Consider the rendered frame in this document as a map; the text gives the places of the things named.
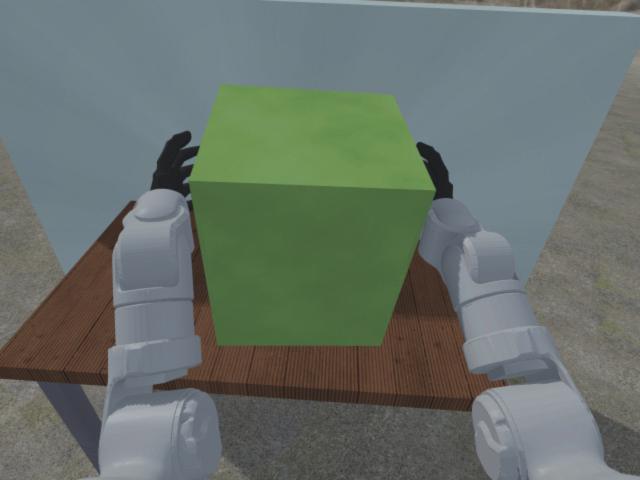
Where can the right robot forearm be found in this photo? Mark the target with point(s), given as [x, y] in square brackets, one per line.
[502, 336]

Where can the robot left upper arm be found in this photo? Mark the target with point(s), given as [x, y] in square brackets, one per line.
[168, 435]

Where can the robot right upper arm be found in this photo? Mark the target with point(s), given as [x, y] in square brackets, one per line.
[538, 431]

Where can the left robot forearm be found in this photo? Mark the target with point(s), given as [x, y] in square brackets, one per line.
[152, 291]

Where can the table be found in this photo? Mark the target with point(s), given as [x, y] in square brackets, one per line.
[420, 363]

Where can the robot right hand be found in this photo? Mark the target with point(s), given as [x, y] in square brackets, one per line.
[437, 171]

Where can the carton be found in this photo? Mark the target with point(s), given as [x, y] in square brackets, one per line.
[309, 205]

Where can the robot left hand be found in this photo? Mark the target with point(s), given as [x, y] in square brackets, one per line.
[169, 173]

